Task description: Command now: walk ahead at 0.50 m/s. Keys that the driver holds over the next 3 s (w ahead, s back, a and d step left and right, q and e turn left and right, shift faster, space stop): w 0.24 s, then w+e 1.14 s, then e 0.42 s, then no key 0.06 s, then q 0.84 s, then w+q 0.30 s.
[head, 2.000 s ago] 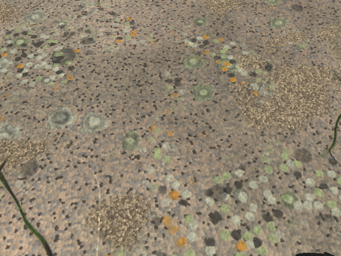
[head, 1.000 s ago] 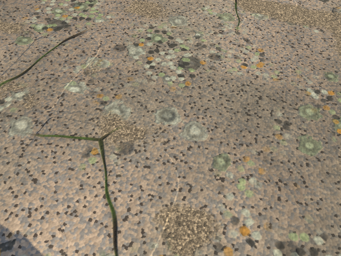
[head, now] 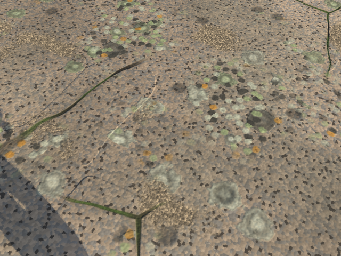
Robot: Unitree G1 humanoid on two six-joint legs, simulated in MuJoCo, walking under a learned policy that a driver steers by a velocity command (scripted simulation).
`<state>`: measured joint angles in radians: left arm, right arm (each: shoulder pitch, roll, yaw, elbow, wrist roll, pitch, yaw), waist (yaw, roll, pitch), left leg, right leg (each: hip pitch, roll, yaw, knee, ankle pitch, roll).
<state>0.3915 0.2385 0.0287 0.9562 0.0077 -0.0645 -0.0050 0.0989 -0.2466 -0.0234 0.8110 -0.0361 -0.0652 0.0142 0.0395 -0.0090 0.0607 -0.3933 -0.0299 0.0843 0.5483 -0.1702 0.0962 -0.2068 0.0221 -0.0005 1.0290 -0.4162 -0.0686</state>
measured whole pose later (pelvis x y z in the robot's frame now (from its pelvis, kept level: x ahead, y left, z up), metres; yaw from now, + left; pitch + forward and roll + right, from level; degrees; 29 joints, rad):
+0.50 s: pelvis +0.28 -0.03 -0.01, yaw -5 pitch +1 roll +1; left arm 0.07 0.22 0.03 0.82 0.04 -0.06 -0.02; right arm 0.41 -0.22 -0.03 1.03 -0.02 -0.07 -0.02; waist -0.03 0.01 0.06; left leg 0.02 -0.02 0.14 0.64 -0.47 0.04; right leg -0.45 0.05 -0.10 0.57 -0.12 -0.14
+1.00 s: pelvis +0.55 -0.05 +0.00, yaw -22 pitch +2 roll -1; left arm 0.47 0.27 0.07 0.92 0.02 -0.05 0.01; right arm -0.02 -0.25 -0.01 0.73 -0.03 -0.06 0.02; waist 0.11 0.02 0.03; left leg -0.49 0.00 -0.02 0.52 -0.10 0.00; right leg 0.03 0.13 0.23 0.38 -0.40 -0.10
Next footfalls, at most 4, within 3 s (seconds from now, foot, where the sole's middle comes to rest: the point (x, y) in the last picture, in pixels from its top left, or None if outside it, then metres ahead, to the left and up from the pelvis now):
0.46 right None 0.42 -0.10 -0.77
1.02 left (183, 184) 0.75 -0.01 -0.77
1.54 right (255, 169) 0.85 -0.33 -0.77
2.12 left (223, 145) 0.97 -0.20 -0.77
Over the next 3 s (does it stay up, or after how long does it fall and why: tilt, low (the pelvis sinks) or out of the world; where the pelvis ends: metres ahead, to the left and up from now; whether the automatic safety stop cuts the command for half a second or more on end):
stays up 0.88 -0.23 0.00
